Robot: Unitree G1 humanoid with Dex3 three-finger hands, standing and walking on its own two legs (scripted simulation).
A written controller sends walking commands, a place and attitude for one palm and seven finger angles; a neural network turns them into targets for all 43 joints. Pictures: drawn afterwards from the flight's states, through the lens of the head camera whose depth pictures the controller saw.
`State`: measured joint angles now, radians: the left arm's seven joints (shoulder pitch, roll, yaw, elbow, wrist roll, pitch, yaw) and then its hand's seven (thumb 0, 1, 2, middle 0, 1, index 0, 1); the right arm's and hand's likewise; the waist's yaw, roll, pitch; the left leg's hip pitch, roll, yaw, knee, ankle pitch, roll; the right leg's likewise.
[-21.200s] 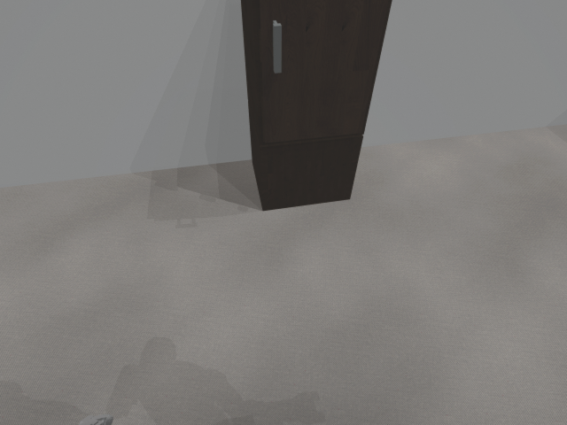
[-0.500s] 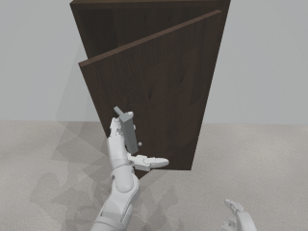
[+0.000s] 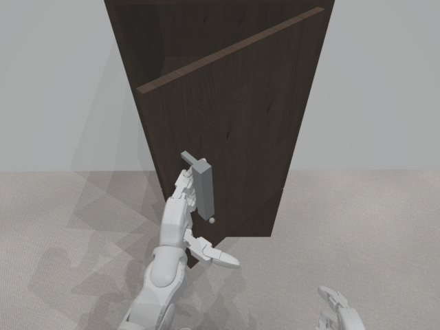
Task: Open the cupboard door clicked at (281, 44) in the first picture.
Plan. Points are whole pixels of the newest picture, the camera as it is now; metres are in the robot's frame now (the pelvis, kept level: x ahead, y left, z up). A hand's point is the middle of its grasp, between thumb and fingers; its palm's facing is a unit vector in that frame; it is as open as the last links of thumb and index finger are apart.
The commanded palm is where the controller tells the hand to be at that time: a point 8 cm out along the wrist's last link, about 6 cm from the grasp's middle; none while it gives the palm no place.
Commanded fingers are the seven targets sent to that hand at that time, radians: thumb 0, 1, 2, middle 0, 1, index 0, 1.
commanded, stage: slide the hand sideways off the handle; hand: left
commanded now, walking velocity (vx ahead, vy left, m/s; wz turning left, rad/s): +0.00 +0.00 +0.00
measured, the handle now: (197, 186) +0.36 +0.06 +0.08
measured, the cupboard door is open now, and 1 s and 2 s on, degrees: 44 43 43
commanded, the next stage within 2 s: draw the hand back to the body in 0.82 s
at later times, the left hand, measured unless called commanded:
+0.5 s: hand (182, 244) +0.25 +0.07 +0.08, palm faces -0.03 -1.00 -0.01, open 16.0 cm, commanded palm +0.22 +0.14 +0.08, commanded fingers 0.00 -0.50 0.30 -0.15 -0.30 -0.15 -0.30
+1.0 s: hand (151, 258) +0.22 +0.12 +0.08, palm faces -0.01 -1.00 -0.02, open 16.3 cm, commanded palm +0.19 +0.18 +0.09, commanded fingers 0.00 -0.50 0.30 -0.15 -0.30 -0.15 -0.30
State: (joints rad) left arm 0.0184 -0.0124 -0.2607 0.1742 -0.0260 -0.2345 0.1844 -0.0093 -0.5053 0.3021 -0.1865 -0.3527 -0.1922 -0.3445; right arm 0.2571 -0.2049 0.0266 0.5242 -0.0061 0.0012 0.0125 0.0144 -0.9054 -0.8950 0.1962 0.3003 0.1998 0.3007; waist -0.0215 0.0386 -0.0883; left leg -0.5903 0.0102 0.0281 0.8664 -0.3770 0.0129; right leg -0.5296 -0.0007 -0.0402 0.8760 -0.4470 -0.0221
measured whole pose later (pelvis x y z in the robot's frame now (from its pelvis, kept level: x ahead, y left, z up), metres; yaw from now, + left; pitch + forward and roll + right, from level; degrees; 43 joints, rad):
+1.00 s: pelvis +0.02 -0.02 -0.01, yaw +2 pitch +8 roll -1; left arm 0.47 0.16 -0.01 -0.20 -0.20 -0.29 -0.13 -0.01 -0.50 0.30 -0.15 -0.30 -0.15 -0.30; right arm 0.27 -0.25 0.01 0.48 0.02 -0.10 -0.05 0.02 -0.91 -0.90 0.20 0.30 0.20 0.30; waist 0.00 0.05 -0.12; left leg -0.65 0.02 -0.02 0.94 -0.43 -0.02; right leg -0.56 0.02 -0.08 0.93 -0.51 -0.05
